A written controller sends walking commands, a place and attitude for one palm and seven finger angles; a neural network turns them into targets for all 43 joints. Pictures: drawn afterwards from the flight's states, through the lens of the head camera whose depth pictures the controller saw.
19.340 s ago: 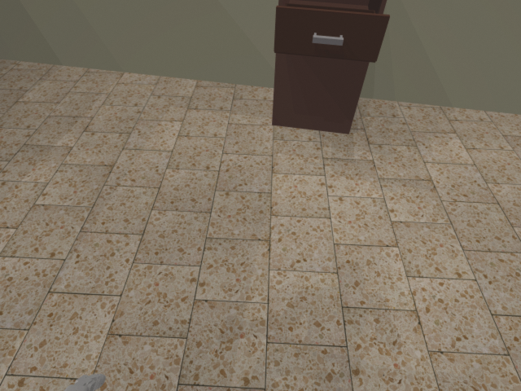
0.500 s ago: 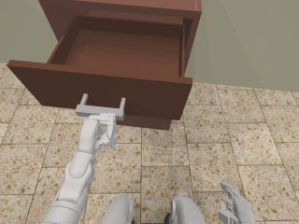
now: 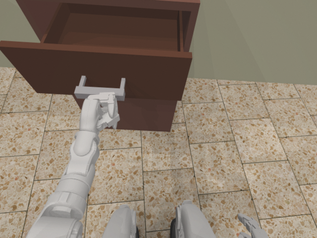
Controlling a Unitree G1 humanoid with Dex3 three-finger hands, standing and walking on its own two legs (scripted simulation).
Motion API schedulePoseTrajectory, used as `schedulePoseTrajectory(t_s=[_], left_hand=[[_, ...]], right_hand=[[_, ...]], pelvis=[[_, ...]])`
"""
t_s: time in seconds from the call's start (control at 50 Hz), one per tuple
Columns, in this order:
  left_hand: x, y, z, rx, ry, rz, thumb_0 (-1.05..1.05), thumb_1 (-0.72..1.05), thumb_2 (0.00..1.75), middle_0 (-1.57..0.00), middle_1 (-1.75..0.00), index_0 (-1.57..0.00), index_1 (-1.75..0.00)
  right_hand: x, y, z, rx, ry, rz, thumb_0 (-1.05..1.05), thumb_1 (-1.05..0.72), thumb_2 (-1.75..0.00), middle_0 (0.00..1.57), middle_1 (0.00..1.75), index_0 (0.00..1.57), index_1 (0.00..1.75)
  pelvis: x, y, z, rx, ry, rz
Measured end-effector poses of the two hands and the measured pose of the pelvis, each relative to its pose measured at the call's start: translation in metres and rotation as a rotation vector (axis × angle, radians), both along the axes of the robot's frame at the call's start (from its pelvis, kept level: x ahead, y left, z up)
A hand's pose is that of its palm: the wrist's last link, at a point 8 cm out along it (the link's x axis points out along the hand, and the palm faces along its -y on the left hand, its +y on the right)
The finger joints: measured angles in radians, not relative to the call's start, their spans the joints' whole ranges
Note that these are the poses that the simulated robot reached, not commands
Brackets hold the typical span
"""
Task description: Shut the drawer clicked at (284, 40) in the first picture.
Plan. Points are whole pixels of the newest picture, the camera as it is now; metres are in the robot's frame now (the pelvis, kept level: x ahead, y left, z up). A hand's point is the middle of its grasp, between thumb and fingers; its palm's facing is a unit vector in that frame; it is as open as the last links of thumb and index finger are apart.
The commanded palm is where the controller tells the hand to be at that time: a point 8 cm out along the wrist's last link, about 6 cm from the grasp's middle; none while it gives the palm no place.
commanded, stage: push the drawer shut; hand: left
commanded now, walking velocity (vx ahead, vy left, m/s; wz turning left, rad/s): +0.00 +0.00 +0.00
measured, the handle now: (101, 87) +0.49 +0.14 +0.04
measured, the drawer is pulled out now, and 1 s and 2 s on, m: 0.18 0.06 0.00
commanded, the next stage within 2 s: none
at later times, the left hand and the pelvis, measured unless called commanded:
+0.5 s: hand (120, 97) +0.47 +0.09 +0.03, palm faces -0.08 -1.00 -0.04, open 2.9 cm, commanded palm +0.46 +0.15 +0.04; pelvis +0.00 -0.01 +0.00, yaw +0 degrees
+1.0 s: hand (122, 77) +0.53 +0.09 +0.03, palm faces -0.08 -1.00 -0.03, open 3.0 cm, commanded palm +0.52 +0.14 +0.04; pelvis +0.00 +0.00 -0.02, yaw -2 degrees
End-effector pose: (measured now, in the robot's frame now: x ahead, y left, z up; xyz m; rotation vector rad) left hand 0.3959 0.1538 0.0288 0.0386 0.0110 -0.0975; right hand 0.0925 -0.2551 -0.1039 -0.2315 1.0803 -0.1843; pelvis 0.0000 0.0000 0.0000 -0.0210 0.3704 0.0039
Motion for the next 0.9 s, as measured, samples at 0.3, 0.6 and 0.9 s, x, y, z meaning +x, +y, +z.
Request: schedulePoseTrajectory(t_s=[0.3,0.6,0.9], left_hand=[[0.028,-0.006,0.002,-0.002,-0.003,0.02,-0.01,0.82,0.94,-1.4,-1.6,-1.4,-1.6],[0.068,-0.006,0.002,0.003,0.003,0.019,-0.02,0.77,0.93,-1.4,-1.6,-1.4,-1.6],[0.105,-0.007,0.003,-0.003,0.007,0.021,-0.01,0.77,0.92,-1.4,-1.6,-1.4,-1.6]], right_hand=[[-0.02,-0.003,-0.007,0.019,0.085,-0.031,0.01,-0.9,-0.9,0.21,0.3,0.2,0.3],[-0.046,-0.011,-0.011,-0.008,0.137,-0.054,0.01,-0.9,-0.9,0.21,0.3,0.2,0.3],[-0.094,-0.007,-0.013,-0.016,0.264,-0.099,0.0,-0.9,-0.9,0.21,0.3,0.2,0.3]], pelvis=[[0.006,-0.001,0.0,0.004,0.021,-0.007],[-0.001,-0.006,-0.007,0.0,0.05,-0.01],[-0.004,-0.002,-0.014,-0.013,0.093,-0.016]])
